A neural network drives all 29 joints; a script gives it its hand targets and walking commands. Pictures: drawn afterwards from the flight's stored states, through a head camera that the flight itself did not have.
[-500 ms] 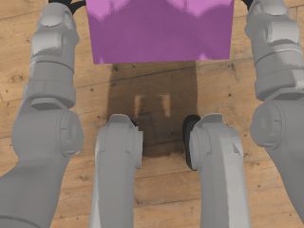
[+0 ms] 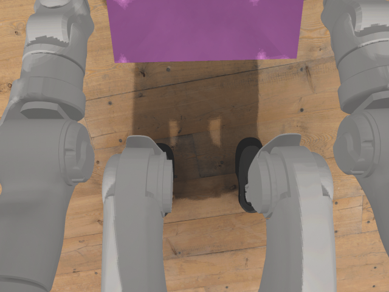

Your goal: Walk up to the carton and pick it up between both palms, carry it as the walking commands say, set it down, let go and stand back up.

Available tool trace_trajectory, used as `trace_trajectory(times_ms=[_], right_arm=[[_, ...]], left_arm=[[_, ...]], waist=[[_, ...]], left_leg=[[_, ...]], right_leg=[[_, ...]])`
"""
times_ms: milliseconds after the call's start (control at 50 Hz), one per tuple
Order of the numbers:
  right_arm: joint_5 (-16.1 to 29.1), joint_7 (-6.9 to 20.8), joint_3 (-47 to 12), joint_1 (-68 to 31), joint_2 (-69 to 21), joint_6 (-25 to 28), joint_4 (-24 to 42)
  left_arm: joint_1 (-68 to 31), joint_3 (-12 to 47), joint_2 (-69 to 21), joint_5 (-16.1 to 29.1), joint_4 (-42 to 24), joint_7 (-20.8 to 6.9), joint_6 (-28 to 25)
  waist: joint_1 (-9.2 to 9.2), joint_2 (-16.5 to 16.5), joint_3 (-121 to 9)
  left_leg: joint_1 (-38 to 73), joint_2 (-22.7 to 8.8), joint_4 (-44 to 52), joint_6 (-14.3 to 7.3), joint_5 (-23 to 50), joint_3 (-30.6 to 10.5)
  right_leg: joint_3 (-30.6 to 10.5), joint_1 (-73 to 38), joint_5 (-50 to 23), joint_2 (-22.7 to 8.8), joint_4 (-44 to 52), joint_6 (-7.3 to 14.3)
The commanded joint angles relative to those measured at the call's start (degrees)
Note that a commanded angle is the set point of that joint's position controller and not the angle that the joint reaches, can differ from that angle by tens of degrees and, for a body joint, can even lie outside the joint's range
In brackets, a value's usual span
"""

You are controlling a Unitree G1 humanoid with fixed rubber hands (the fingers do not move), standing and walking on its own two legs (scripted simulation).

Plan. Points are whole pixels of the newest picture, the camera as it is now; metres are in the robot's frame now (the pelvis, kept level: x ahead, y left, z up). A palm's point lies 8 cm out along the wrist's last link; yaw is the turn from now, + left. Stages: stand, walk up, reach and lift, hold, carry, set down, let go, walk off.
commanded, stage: set down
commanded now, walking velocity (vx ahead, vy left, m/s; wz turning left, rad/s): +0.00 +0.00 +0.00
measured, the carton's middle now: out of the picture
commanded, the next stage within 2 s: none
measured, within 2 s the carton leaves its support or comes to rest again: rests again in 0.38 s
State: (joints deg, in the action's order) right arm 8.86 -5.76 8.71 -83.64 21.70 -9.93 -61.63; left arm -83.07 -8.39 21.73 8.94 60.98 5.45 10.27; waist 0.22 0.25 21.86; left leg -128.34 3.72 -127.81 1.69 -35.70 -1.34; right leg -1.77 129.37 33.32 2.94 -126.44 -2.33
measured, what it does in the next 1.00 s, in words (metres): stands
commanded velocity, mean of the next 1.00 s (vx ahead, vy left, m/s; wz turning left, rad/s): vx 0.00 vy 0.00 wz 0.00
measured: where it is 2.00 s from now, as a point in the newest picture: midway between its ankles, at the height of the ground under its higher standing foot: (205, 189)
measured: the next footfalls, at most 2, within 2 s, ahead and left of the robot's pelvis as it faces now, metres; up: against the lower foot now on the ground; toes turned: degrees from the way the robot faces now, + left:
none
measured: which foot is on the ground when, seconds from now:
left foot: down 0.00-1.00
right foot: down 0.00-1.00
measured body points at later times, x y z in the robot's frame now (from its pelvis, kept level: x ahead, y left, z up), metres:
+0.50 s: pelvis -0.01 +0.00 -0.01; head +0.37 +0.00 +0.22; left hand +0.55 +0.20 -0.20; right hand +0.55 -0.19 -0.20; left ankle +0.10 +0.12 -0.33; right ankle +0.11 -0.12 -0.33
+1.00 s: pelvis -0.01 +0.00 -0.02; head +0.37 +0.00 +0.21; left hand +0.55 +0.20 -0.21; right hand +0.55 -0.19 -0.21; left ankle +0.10 +0.12 -0.33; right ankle +0.11 -0.12 -0.33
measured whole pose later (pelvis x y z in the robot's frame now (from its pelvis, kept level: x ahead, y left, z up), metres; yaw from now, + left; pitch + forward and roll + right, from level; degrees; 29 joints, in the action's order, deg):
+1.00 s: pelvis -0.01 +0.00 -0.02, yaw +1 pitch +31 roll +0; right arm 10.1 -2.2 6.9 -88.7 23.9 -8.1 -67.9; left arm -88.5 -6.7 24.3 8.9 67.4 2.2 8.6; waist -0.3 0.0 29.8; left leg -127.5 1.3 -131.1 0.2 -34.6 -0.3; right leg -0.6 128.1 32.9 0.6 -130.1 -0.8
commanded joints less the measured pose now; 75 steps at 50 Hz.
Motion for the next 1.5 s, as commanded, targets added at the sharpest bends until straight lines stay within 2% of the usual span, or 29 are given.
trace_trajectory(times_ms=[0,160,560,940,1200,1280,1340,1440,1480], right_arm=[[4.21,14.74,-14.04,-33.89,-44.48,2.26,12.71],[3.85,15.31,-13.11,-34.82,-43.7,2.45,11.59],[6.29,15.04,-14.24,-36.67,-40.61,4.12,9.74],[3.84,16.48,-11.77,-32.84,-40.76,3.49,5.35],[1.73,16.13,-9.62,-30.6,-37.14,3.1,4.38],[1.01,14.95,-8.05,-29.38,-32.54,3.61,3.85],[0.34,13.0,-5.78,-27.93,-25.56,4.41,3.02],[1.72,6.29,-3.05,-24.77,-2.74,6.72,1.31],[3.16,3.79,-3.18,-25.34,3.23,7.26,0.01]], left_arm=[[-35.46,14.32,-44.23,4.82,-13.9,-14.73,-2.8],[-36.29,13.54,-43.55,4.85,-11.95,-15.06,-2.99],[-37.24,14.26,-39.63,6.44,-9.48,-14.42,-4.44],[-32.64,11.48,-40.04,2.77,-5.22,-16.04,-3.6],[-29.08,8.66,-36.68,-0.09,-4.0,-16.47,-2.85],[-28.12,7.18,-32.07,-0.66,-3.45,-15.49,-3.19],[-27.61,5.29,-24.71,-1.16,-2.77,-13.55,-3.94],[-24.61,1.81,-0.44,-0.45,0.89,-6.66,-6.37],[-24.32,1.6,5.67,0.83,3.48,-4.13,-6.86]], waist=[[-0.16,-0.59,-67.57],[-0.59,-0.68,-63.72],[-0.41,-0.47,-59.66],[-0.5,-0.89,-47.67],[-0.06,-1.17,-42.26],[0.02,-1.28,-42.65],[0.08,-1.33,-44.14],[0.05,-1.32,-48.87],[0.35,-0.91,-51.54]], left_leg=[[27.87,1.08,9.53,-1.79,24.68,3.74],[26.83,0.83,9.15,-2.22,22.96,3.2],[26.88,0.25,7.66,-2.8,23.11,2.2],[23.19,-0.1,6.99,-3.36,19.05,1.08],[21.66,-0.42,6.65,-3.18,15.72,1.06],[22.01,-0.66,6.62,-2.73,15.56,1.05],[22.75,-0.92,6.72,-2.14,15.77,1.08],[26.25,-1.82,7.33,-0.89,17.93,1.12],[27.26,-2.14,7.05,-0.45,19.05,1.28]], right_leg=[[4.43,-32.21,-23.08,1.96,6.7,2.76],[4.08,-30.83,-21.31,1.54,6.31,3.12],[3.14,-32.08,-22.05,1.01,4.66,3.31],[2.12,-26.4,-18.19,0.67,4.02,3.83],[1.93,-25.44,-15.46,0.39,3.73,3.9],[1.99,-26.15,-15.48,0.22,3.59,3.63],[2.11,-27.73,-15.94,0.0,3.61,3.16],[2.55,-31.21,-17.47,-1.07,4.4,1.66],[2.24,-32.45,-18.36,-1.41,4.49,1.14]])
